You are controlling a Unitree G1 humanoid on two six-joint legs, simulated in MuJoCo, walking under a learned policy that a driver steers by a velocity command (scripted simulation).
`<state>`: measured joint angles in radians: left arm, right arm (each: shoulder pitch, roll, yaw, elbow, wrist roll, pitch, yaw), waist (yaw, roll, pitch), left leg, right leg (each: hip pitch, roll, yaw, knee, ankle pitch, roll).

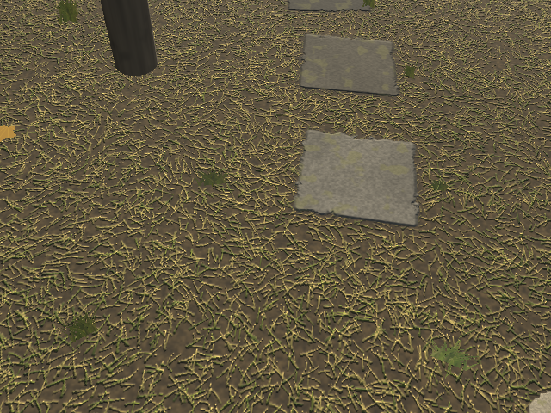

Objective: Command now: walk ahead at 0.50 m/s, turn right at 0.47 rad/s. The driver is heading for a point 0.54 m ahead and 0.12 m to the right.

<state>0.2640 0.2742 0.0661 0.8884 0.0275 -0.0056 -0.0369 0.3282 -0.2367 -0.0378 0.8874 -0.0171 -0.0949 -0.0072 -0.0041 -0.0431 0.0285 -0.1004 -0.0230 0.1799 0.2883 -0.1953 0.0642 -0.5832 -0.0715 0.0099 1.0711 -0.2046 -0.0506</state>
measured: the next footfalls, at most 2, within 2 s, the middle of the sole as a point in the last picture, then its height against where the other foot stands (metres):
right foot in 0.30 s outside the picture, level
left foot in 0.80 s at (307, 368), level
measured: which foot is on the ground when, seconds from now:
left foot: down 0.00-0.30, up 0.32-0.78, down 0.80-1.00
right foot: up 0.00-0.28, down 0.30-0.80, up 0.82-1.00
